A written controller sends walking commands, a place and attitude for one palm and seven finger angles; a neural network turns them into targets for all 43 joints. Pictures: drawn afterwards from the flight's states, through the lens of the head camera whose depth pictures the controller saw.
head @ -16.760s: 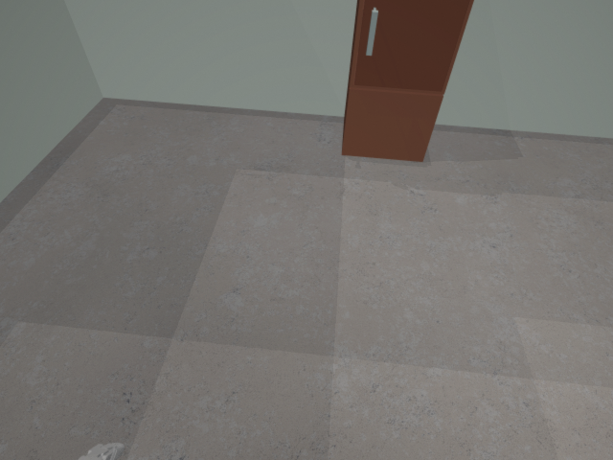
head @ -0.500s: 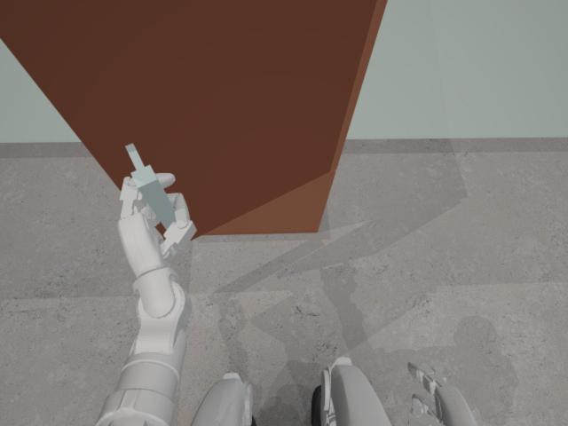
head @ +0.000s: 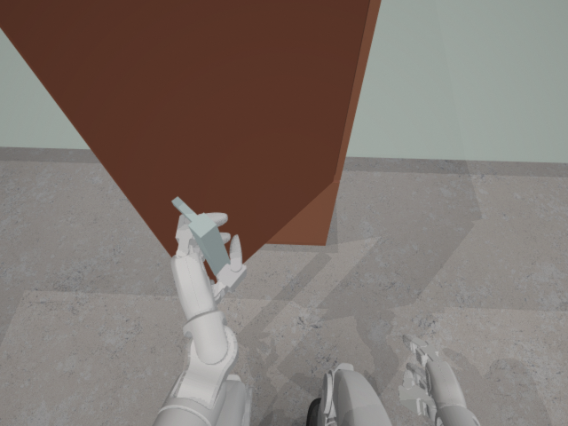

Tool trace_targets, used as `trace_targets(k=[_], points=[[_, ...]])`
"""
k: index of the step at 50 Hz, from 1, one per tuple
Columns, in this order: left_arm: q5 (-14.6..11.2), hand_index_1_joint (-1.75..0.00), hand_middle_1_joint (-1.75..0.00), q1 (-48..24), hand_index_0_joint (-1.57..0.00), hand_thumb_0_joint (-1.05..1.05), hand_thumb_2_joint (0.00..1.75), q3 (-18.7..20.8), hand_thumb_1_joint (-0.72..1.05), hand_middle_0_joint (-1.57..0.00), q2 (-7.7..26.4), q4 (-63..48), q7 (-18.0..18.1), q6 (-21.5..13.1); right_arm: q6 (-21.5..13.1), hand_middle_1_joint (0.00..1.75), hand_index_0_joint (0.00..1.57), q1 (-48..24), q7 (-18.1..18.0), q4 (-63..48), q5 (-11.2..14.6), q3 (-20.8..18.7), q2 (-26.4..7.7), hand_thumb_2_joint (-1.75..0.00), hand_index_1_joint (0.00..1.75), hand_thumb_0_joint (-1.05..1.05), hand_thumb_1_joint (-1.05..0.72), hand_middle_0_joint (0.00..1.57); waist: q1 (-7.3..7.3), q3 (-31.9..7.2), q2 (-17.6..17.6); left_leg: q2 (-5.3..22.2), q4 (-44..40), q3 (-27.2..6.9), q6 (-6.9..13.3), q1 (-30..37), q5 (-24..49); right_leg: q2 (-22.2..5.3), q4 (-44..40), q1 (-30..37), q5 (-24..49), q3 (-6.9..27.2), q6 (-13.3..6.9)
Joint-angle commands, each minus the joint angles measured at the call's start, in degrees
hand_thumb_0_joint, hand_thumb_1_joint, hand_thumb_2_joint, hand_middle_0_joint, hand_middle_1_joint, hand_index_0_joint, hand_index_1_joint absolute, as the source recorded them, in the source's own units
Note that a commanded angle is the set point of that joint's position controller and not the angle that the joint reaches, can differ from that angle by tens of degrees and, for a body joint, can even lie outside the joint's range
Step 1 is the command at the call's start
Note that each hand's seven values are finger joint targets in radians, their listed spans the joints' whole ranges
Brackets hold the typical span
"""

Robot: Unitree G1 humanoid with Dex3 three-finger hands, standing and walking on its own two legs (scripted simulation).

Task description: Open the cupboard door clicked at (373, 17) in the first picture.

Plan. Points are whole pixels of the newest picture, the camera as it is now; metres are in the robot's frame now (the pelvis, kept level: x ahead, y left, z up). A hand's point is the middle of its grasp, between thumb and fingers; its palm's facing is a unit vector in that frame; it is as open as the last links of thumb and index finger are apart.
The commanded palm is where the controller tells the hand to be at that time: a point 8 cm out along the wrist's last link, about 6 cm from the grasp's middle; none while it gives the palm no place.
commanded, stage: open thumb and fingers to let go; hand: left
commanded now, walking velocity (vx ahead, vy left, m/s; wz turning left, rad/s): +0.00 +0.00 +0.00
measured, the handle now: (204, 243) +0.36 +0.13 +0.01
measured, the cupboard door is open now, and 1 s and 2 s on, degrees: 48 46 47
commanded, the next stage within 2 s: slide the hand sideways off the handle in 0.66 s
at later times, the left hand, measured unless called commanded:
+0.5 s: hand (219, 264) +0.33 +0.10 +0.02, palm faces +0.39 -0.92 -0.02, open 14.1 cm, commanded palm +0.28 +0.15 +0.01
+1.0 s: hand (210, 289) +0.29 +0.11 +0.01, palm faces -0.16 -0.99 -0.06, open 16.3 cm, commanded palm +0.27 +0.16 +0.01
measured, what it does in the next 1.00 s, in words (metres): stands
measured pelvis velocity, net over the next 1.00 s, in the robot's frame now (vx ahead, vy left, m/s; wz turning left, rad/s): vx -0.01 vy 0.04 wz -0.01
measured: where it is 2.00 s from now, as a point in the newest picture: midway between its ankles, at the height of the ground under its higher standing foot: outside the picture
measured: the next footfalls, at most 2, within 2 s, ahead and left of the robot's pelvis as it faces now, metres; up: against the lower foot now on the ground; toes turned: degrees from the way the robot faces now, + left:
none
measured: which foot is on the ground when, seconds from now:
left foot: down 0.00-1.00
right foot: down 0.00-1.00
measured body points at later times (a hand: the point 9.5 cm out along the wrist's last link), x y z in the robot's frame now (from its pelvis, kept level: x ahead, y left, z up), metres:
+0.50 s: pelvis -0.01 +0.01 +0.00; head +0.10 +0.00 +0.44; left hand +0.30 +0.15 +0.02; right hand +0.14 -0.23 -0.12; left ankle +0.00 +0.15 -0.63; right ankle +0.05 -0.08 -0.63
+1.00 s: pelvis -0.01 +0.04 -0.01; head +0.09 +0.03 +0.43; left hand +0.30 +0.16 +0.02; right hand +0.16 -0.20 -0.12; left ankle +0.00 +0.15 -0.63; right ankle +0.05 -0.08 -0.63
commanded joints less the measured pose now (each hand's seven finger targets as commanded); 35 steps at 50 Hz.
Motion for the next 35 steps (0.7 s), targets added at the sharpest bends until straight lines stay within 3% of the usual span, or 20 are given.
trace_targets(k=[1, 4, 8, 12, 14, 17, 20, 22, 24, 25, 30, 32, 35], points=[[-3.64, -1.28, -1.28, -11.5, -0.35, 0.0, 0.63, 2.5, 0.27, -0.35, 0.54, -11.34, -0.31, -2.67, -2.76, 0.3, 0.2, 0.87, -0.66, -6.46, 0.25, -1.75, -4.94, -0.9, 0.3, 0.0, -0.9, 0.2, -1.22, -21.66, -4.97, -2.71, -6.21, 2.07, 1.91, -2.14, 9.36, -1.5, -15.75, 29.4, 8.96, 12.65, 4.33], [-5.6, -1.26, -1.26, -10.71, -0.34, 0.0, 0.54, 4.5, 0.06, -0.34, 2.4, -11.16, -1.75, -2.2, -2.75, 0.3, 0.2, 1.32, -0.91, -6.56, 0.75, -1.89, -5.43, -0.9, 0.3, 0.0, -0.9, 0.2, -1.23, -21.93, -7.81, -2.66, -6.12, 1.79, 1.81, -3.72, 8.78, -2.03, -16.62, 31.75, 9.11, 13.96, 4.88], [-4.82, -1.23, -1.23, -9.65, -0.32, 0.0, 0.42, 2.97, -0.22, -0.32, 1.84, -12.5, -3.09, -2.66, -2.75, 0.3, 0.2, 2.15, -0.56, -6.76, 0.69, -2.13, -5.74, -0.9, 0.3, 0.0, -0.9, 0.2, -1.11, -22.21, -6.44, -2.51, -6.44, 1.65, 1.86, -2.94, 10.22, -1.85, -15.43, 31.25, 11.82, 13.15, 4.59], [-4.32, -1.2, -1.2, -10.68, -0.3, 0.0, 0.3, 2.67, -0.5, -0.3, 2.22, -11.45, -3.45, -3.25, -2.93, 0.3, 0.2, 2.21, -0.61, -6.5, 0.77, -2.33, -6.09, -0.9, 0.3, 0.0, -0.9, 0.2, -1.87, -19.28, -7.31, -2.29, -6.24, 1.44, 2.06, -3.81, 8.76, -1.81, -16.06, 28.78, 7.98, 13.23, 4.48], [-4.52, -1.2, -1.2, -10.54, -0.3, 0.0, 0.3, 3.57, -0.5, -0.3, 2.87, -10.52, -3.38, -3.53, -3.06, 0.3, 0.2, 2.28, -0.45, -6.2, 0.78, -2.38, -6.25, -0.9, 0.3, 0.0, -0.9, 0.2, -1.27, -18.59, -6.27, -2.41, -6.43, 1.61, 2.02, -3.78, 7.97, -1.77, -16.18, 27.78, 5.62, 13.08, 4.28], [-4.6, -1.05, -1.05, -10.52, -0.27, 0.0, 0.3, 4.08, -0.5, -0.27, 3.53, -12.15, -3.31, -4.08, -3.11, 0.3, 0.2, 2.63, -0.5, -6.34, 0.64, -2.56, -6.46, -0.9, 0.3, 0.0, -0.9, 0.2, -1.02, -20.47, -5.37, -2.38, -6.57, 1.58, 2.14, -2.67, 9.77, -1.37, -15.15, 28.2, 8.15, 12.22, 4.0], [-4.45, -0.9, -0.9, -9.29, -0.25, 0.0, 0.3, 2.15, -0.5, -0.25, 1.16, -12.79, -3.06, -4.45, -3.3, 0.3, 0.2, 3.31, 0.04, -6.19, 0.42, -2.71, -6.38, -0.9, 0.3, 0.0, -0.9, 0.2, -0.53, -21.42, -2.64, -2.35, -7.52, 1.72, 2.02, -0.17, 11.64, -0.61, -13.27, 27.04, 11.62, 9.72, 3.6], [-4.43, -0.8, -0.8, -7.57, -0.23, 0.0, 0.3, 2.33, -0.5, -0.23, 1.1, -12.74, -2.64, -4.11, -3.38, 0.3, 0.2, 3.45, 0.14, -6.61, 0.42, -2.81, -6.59, -0.9, 0.3, 0.0, -0.9, 0.2, -0.67, -21.93, -4.63, -2.18, -7.66, 1.48, 2.11, 0.24, 12.68, -0.15, -12.68, 27.11, 13.12, 8.51, 3.6], [-4.22, -0.7, -0.7, -7.71, -0.22, 0.0, 0.3, 2.35, -0.5, -0.22, 1.15, -13.34, -2.22, -4.11, -3.3, 0.3, 0.2, 3.37, 0.28, -6.56, 0.39, -2.82, -6.63, -0.9, 0.3, 0.0, -0.9, 0.2, -0.25, -21.4, -3.26, -2.17, -8.42, 1.46, 1.98, 1.09, 12.71, 0.1, -12.13, 26.07, 12.78, 7.62, 3.37], [-3.89, -0.65, -0.65, -7.71, -0.21, 0.0, 0.3, 0.66, -0.5, -0.21, -0.47, -13.13, -2.14, -3.85, -3.37, 0.3, 0.2, 3.45, 0.41, -6.57, 0.26, -2.69, -6.57, -0.9, 0.3, 0.0, -0.9, 0.2, -0.74, -20.9, -3.06, -2.2, -8.49, 1.54, 2.09, 1.63, 12.55, 0.26, -12.16, 25.08, 12.63, 7.09, 3.45], [-1.99, -0.4, -0.4, -10.73, -0.17, 0.0, 0.3, -0.42, -0.5, -0.17, -1.04, -12.38, -0.88, -3.64, -3.58, 0.3, 0.2, 3.11, 0.36, -6.44, -0.07, -2.45, -6.73, -0.9, 0.3, 0.0, -0.9, 0.2, -1.48, -18.68, -3.47, -1.93, -8.82, 0.87, 2.21, 2.22, 10.82, 0.72, -11.68, 21.19, 8.85, 5.63, 3.22], [-1.74, -0.3, -0.3, -10.49, -0.15, 0.0, 0.3, 1.03, -0.5, -0.15, 0.36, -12.5, -0.27, -3.57, -3.54, 0.3, 0.2, 2.75, 0.19, -6.81, -0.12, -2.27, -6.77, -0.9, 0.3, 0.0, -0.9, 0.2, -0.74, -18.67, -2.88, -2.02, -9.09, 0.65, 2.15, 2.02, 10.59, 0.85, -11.47, 21.07, 7.85, 5.5, 2.98], [-1.64, -0.3, -0.3, -10.46, -0.15, 0.0, 0.3, 1.77, -0.5, -0.15, 0.25, -12.15, 0.53, -3.22, -3.38, 0.3, 0.2, 2.78, 0.19, -6.66, -0.3, -2.16, -6.5, -0.9, 0.3, 0.0, -0.9, 0.2, -0.34, -19.93, -2.65, -2.0, -9.25, 0.78, 1.94, 2.73, 11.64, 0.92, -10.77, 21.43, 9.21, 5.11, 2.94]])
